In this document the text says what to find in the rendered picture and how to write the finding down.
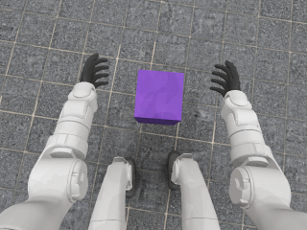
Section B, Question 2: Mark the robot right forearm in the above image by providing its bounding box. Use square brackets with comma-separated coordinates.
[221, 90, 292, 203]

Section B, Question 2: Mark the left robot upper arm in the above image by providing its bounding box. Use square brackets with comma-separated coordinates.
[0, 158, 88, 230]

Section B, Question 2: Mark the carton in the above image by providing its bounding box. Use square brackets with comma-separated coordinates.
[133, 69, 184, 126]

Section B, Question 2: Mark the robot right hand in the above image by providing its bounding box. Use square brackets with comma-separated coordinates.
[209, 60, 241, 97]

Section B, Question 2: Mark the right robot upper arm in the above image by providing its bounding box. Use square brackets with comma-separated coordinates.
[228, 165, 307, 230]

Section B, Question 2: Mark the robot left shin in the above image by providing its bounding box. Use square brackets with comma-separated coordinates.
[107, 156, 132, 191]

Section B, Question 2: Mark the robot left hand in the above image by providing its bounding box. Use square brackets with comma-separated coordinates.
[80, 53, 109, 89]

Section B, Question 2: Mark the left robot thigh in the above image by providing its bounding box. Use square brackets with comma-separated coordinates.
[88, 161, 132, 230]

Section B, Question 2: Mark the robot left forearm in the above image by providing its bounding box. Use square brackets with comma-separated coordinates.
[28, 81, 98, 196]

